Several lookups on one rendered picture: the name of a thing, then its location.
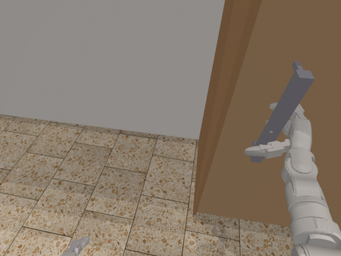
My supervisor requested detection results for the wardrobe door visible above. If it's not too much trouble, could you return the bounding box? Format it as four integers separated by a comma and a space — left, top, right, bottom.
198, 0, 341, 231

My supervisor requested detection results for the handle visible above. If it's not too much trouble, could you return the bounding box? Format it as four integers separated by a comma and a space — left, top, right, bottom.
250, 61, 315, 163

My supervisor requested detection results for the right robot hand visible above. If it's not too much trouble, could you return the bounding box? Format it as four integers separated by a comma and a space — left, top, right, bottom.
245, 102, 312, 159

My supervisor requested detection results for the left robot hand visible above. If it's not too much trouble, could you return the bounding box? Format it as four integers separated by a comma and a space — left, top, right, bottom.
60, 236, 90, 256

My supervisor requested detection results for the right robot forearm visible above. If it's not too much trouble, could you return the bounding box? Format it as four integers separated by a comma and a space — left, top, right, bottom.
281, 148, 341, 250

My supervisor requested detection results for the right robot upper arm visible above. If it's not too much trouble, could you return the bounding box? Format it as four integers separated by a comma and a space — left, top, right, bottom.
291, 243, 341, 256

